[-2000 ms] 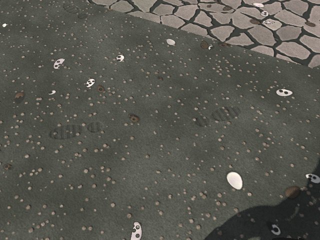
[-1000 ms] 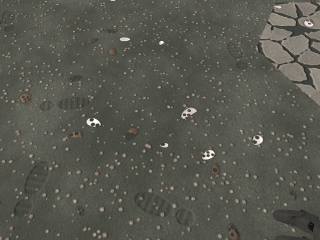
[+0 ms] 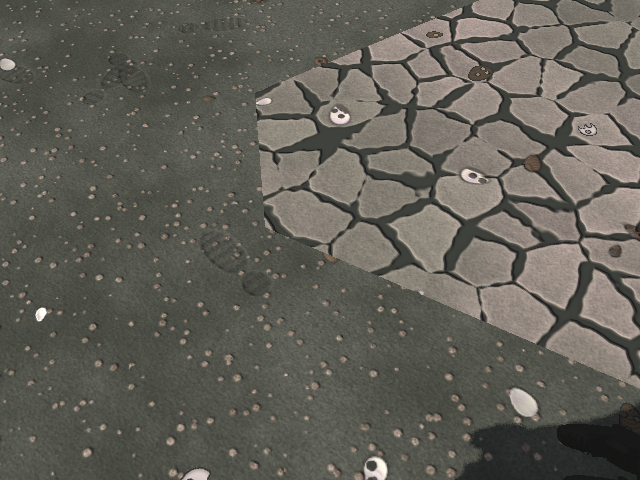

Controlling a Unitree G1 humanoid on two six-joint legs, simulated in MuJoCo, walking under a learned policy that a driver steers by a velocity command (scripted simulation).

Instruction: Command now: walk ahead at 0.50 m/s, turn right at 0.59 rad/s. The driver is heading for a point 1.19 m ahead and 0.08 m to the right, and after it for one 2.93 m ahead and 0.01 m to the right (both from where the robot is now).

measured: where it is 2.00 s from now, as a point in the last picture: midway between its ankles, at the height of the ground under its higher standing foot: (445, 423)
